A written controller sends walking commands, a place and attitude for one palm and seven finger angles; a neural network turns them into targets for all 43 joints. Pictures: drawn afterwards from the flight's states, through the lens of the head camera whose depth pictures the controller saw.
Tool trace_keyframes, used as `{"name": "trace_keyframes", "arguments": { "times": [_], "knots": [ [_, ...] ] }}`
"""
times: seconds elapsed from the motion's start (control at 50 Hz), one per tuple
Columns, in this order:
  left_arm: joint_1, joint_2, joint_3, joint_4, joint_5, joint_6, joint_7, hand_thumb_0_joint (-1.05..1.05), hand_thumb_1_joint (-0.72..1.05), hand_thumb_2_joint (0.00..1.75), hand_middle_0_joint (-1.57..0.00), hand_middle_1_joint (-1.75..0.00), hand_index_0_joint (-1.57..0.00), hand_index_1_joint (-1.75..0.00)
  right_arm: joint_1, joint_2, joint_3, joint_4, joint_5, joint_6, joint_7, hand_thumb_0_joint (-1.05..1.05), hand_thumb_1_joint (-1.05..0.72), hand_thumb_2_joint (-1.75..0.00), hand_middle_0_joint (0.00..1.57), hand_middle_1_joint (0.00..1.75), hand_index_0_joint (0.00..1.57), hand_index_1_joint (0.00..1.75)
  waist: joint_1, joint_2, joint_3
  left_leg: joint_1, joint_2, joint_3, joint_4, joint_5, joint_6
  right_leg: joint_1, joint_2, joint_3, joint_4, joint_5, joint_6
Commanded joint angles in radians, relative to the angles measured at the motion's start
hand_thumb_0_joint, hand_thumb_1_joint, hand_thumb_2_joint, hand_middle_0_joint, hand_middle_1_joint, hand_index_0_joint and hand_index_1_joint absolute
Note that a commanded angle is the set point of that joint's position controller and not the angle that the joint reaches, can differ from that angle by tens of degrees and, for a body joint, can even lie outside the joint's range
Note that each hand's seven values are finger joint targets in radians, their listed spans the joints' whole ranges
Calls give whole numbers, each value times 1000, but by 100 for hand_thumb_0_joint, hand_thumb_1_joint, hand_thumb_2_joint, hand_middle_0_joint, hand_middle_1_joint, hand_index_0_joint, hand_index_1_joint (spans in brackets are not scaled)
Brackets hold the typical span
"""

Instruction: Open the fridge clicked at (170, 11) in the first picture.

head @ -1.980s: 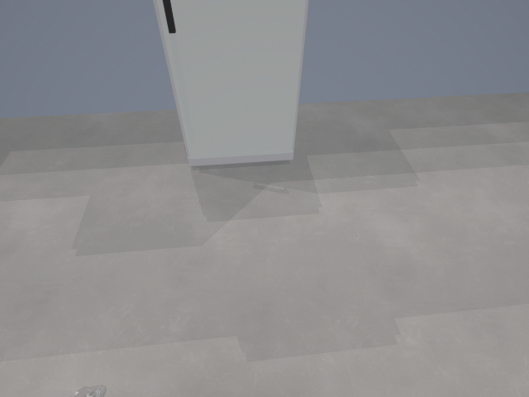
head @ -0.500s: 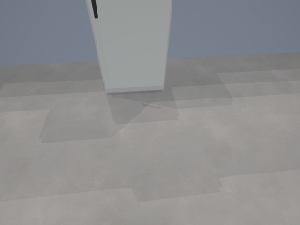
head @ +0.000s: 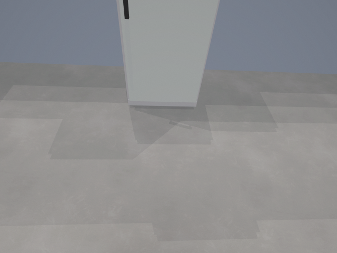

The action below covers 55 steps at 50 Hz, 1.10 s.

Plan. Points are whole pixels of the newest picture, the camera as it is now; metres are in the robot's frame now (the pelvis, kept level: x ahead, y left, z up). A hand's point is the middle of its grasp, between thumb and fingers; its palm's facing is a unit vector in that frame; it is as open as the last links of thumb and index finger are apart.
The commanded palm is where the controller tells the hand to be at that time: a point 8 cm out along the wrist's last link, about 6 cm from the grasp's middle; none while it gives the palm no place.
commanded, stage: walk to a spot facing it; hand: left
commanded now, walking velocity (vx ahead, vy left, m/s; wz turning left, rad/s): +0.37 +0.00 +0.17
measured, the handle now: out of the picture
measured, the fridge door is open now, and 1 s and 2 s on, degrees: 0 0 0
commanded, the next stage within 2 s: turn to face it in 0.98 s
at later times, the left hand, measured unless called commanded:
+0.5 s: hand (118, 219) +0.25 +0.15 -0.17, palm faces +0.19 -0.96 -0.21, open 7.1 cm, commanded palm none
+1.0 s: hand (114, 161) +0.44 +0.20 -0.16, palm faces +0.26 -0.95 -0.18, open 7.3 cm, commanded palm none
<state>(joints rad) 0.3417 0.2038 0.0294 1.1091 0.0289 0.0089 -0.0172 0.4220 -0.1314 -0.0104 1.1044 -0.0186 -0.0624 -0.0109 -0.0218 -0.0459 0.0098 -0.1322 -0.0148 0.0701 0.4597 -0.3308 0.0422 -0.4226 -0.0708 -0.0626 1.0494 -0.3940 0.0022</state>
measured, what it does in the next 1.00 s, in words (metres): walks ahead: right foot, then left foot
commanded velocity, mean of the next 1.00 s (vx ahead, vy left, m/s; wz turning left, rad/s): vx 0.36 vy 0.00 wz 0.16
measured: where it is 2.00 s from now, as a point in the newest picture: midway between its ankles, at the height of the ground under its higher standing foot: (161, 182)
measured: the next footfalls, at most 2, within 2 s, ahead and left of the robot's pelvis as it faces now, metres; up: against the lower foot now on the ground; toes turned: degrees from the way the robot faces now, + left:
right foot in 0.28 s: +0.28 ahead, -0.15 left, +0.00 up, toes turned -5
left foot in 0.66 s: +0.39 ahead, +0.12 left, +0.00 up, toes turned +22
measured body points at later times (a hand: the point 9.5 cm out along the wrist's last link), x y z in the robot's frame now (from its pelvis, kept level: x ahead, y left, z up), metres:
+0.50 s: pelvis +0.22 -0.04 +0.00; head +0.22 -0.04 +0.45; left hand +0.24 +0.20 -0.15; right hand +0.28 -0.29 -0.15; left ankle +0.21 +0.09 -0.68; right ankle +0.24 -0.15 -0.74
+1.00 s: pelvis +0.43 +0.01 +0.00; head +0.44 +0.01 +0.45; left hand +0.42 +0.25 -0.15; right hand +0.46 -0.22 -0.15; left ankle +0.36 +0.10 -0.74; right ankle +0.57 -0.11 -0.69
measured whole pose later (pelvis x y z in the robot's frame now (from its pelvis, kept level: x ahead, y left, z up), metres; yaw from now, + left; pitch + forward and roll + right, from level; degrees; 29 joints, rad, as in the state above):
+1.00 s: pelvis +0.43 +0.01 +0.00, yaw +12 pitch -1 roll +1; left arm 0.23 0.17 0.06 1.05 0.03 -0.01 -0.02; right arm 0.36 -0.16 -0.05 1.11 -0.02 -0.06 -0.01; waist 0.00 -0.02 0.04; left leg -0.04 0.01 0.16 0.34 -0.28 0.01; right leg -0.54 -0.15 -0.09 0.81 -0.21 0.04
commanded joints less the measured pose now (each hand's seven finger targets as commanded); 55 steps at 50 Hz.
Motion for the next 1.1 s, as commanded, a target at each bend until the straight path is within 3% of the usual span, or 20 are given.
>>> {"name": "trace_keyframes", "arguments": {
  "times": [0.0, 0.16, 0.22, 0.24, 0.26, 0.3, 0.32, 0.4, 0.46, 0.54, 0.6, 0.62, 0.64, 0.66, 0.72, 0.78, 1.0, 1.04, 1.06, 1.08],
  "knots": [
    [-133, 43, 12, -135, -5, -45, -4, 0, 90, 90, -20, -30, -20, -30, 101, -162, -34, 13, 7, -26, -23, 0, -90, -90, 20, 30, 20, 30, -10, 129, 73, 132, 271, -277, -259, 325, 165, -254, -58, 19, -32, 85, 25],
    [-260, 13, 29, -181, -10, -52, -10, 0, 90, 90, -20, -30, -20, -30, 123, -148, -47, 54, -5, -21, -23, 0, -90, -90, 20, 30, 20, 30, -20, 169, 153, 9, 253, -182, -236, 373, 126, -26, -12, -61, -375, 184, 4],
    [19, 78, 54, -105, -1, -70, -1, 0, 90, 90, -20, -30, -20, -30, 86, -154, -53, 47, 1, -18, -20, 0, -90, -90, 20, 30, 20, 30, 115, 81, 21, -75, 182, -114, 131, 554, 66, 369, 31, -73, -493, 212, -31],
    [184, 175, 81, -61, 10, -88, 12, 0, 90, 90, -20, -30, -20, -30, 107, -116, -46, 25, 12, -21, -8, 0, -90, -90, 20, 30, 20, 30, 172, -94, -116, -285, 98, -41, 465, 303, 20, 633, -192, 193, -570, 95, -104],
    [271, 274, 98, -38, -2, -85, 24, 0, 90, 90, -20, -30, -20, -30, 106, -68, -38, -17, 17, -24, -4, 0, -90, -90, 20, 30, 20, 30, 160, -244, -208, -463, -4, -42, 790, -207, 3, 695, -454, 610, -754, 57, -191],
    [88, 191, 78, -77, -9, -75, 31, 0, 90, 90, -20, -30, -20, -30, -33, -77, -57, -46, 10, -10, 8, 0, -90, -90, 20, 30, 20, 30, 120, -77, -37, -518, 106, -97, 935, -97, 22, 415, -412, 520, -854, -249, -185],
    [14, 134, 60, -89, -3, -79, 36, 0, 90, 90, -20, -30, -20, -30, -68, -62, -52, -53, 1, -2, 13, 0, -90, -90, 20, 30, 20, 30, 84, -63, 57, -513, 152, -106, 906, -44, 15, 259, -387, 408, -855, -195, -166],
    [-50, 65, 33, -86, 9, -90, 39, 0, 90, 90, -20, -30, -20, -30, -18, -28, -51, -43, -7, 42, 26, 0, -90, -90, 20, 30, 20, 30, -12, -57, 68, -377, 170, -55, 680, 10, -29, 75, -285, 88, -875, 12, -114],
    [-45, 81, 39, -85, 7, -91, 33, 0, 90, 90, -20, -30, -20, -30, -96, -28, -49, -89, -9, 45, 42, 0, -90, -90, 20, 30, 20, 30, -6, -79, 86, -344, 162, 4, 450, 83, -45, 77, -243, -16, -881, 40, -110],
    [4, 122, 43, -68, 6, -87, 28, 0, 90, 90, -20, -30, -20, -30, -201, -54, -46, -140, -6, 24, 55, 0, -90, -90, 20, 30, 20, 30, 28, -54, 82, -303, 129, 55, 255, 87, -32, 200, -255, -23, -828, 115, -114],
    [6, 139, 46, -59, -1, -78, 25, 0, 90, 90, -20, -30, -20, -30, -128, -102, -55, -126, -8, 14, 49, 0, -90, -90, 20, 30, 20, 30, -25, 18, 58, -72, 80, 112, 117, 108, -20, 160, -228, -89, -674, 200, -86],
    [4, 119, 41, -66, -4, -73, 21, 0, 90, 90, -20, -30, -20, -30, -10, -161, -70, -91, -12, 9, 41, 0, -90, -90, 20, 30, 20, 30, -80, 124, 9, 102, 100, 53, 46, 50, -1, 92, -169, -149, -454, 247, -56],
    [20, 56, 34, -94, -14, -70, 11, 0, 90, 90, -20, -30, -20, -30, 104, -285, -102, -70, -25, 2, 27, 0, -90, -90, 20, 30, 20, 30, -115, 396, -46, 250, 335, -339, -128, -72, 85, -119, -28, -201, -99, 16, 6],
    [-48, 73, 27, -148, -9, -75, 9, 0, 90, 90, -20, -30, -20, -30, 162, -328, -102, -57, -13, 7, 15, 0, -90, -90, 20, 30, 20, 30, -130, 397, -54, 282, 453, -559, -243, -45, 161, -261, 23, -86, 112, -200, 5],
    [-90, 70, 35, -114, -4, -69, 1, 0, 90, 90, -20, -30, -20, -30, -37, -221, -68, -98, -2, -5, -3, 0, -90, -90, 20, 30, 20, 30, -47, 157, 37, 85, 400, -360, -249, 31, 137, -286, -92, 36, 215, 15, 7],
    [-13, 32, 28, -79, 2, -45, -1, 0, 90, 90, -20, -30, -20, -30, -88, -170, -54, -90, 2, -23, -5, 0, -90, -90, 20, 30, 20, 30, 14, 147, 22, 8, 311, -158, -260, 202, 108, -173, -101, 20, 99, 102, 27],
    [-170, 20, 36, -138, -2, -45, -6, 0, 90, 90, -20, -30, -20, -30, -18, -174, -68, -18, -7, -8, -4, 0, -90, -90, 20, 30, 20, 30, 5, 159, 114, -13, 282, -66, -211, 239, 105, -3, -36, -71, -402, 199, 22],
    [-52, 43, 47, -102, 0, -54, -4, 0, 90, 90, -20, -30, -20, -30, -44, -174, -65, -14, -6, -1, -8, 0, -90, -90, 20, 30, 20, 30, 69, 134, 75, -63, 247, -38, -56, 278, 72, 192, -1, -94, -486, 230, 10],
    [79, 89, 56, -60, 5, -67, 1, 0, 90, 90, -20, -30, -20, -30, -37, -157, -62, -11, 0, -2, -4, 0, -90, -90, 20, 30, 20, 30, 123, 40, 5, -121, 185, 8, 146, 287, 35, 377, -17, -54, -543, 259, -6],
    [204, 193, 79, -26, 12, -80, 15, 0, 90, 90, -20, -30, -20, -30, 5, -94, -52, -24, 9, -7, 2, 0, -90, -90, 20, 30, 20, 30, 154, -217, -107, -303, 77, 84, 474, 24, -14, 572, -269, 252, -619, 364, -77]
  ]
}}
